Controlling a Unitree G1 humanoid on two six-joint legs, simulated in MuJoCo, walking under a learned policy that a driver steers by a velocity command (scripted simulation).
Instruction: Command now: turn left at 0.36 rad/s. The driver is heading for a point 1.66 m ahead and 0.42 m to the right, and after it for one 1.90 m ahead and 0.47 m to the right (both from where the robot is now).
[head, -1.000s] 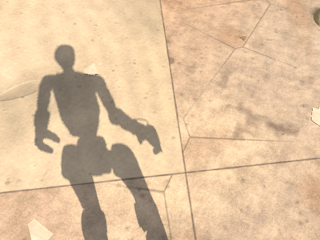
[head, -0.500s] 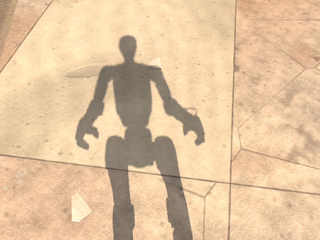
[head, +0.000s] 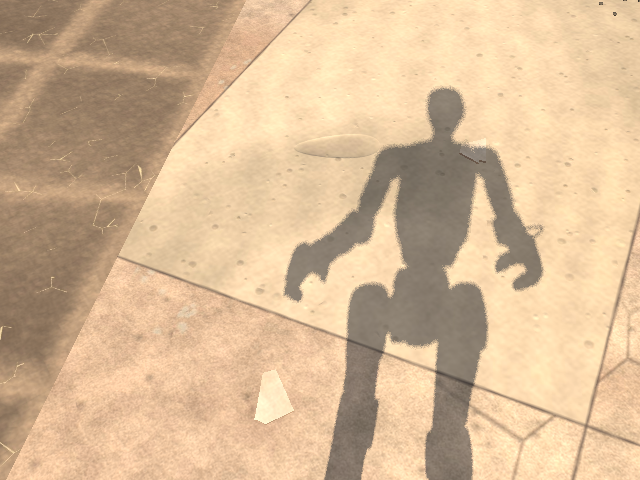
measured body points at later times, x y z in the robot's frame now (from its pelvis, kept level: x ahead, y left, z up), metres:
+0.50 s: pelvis -0.01 +0.01 +0.00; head +0.02 +0.00 +0.45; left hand +0.15 +0.29 -0.11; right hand +0.10 -0.28 -0.11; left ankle -0.02 +0.15 -0.74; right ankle -0.03 -0.09 -0.70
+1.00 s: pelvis +0.15 -0.06 +0.00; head +0.17 -0.11 +0.45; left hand +0.24 +0.21 -0.10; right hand +0.30 -0.37 -0.08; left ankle +0.38 +0.01 -0.70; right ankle -0.02 -0.10 -0.74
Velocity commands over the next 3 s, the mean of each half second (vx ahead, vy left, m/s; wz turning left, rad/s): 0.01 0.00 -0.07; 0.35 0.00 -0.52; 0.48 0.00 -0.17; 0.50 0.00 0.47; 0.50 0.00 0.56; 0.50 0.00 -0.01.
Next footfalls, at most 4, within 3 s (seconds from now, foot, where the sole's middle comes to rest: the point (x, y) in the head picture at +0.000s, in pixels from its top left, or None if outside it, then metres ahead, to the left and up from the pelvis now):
0.24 left None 0.02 0.15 -0.78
0.60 right None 0.01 -0.11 -0.78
1.08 left None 0.42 -0.04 -0.78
1.54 right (545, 456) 0.51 -0.39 -0.78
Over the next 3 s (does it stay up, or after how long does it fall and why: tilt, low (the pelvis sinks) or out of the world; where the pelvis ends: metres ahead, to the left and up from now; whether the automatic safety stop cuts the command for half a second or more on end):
stays up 1.17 -0.31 0.00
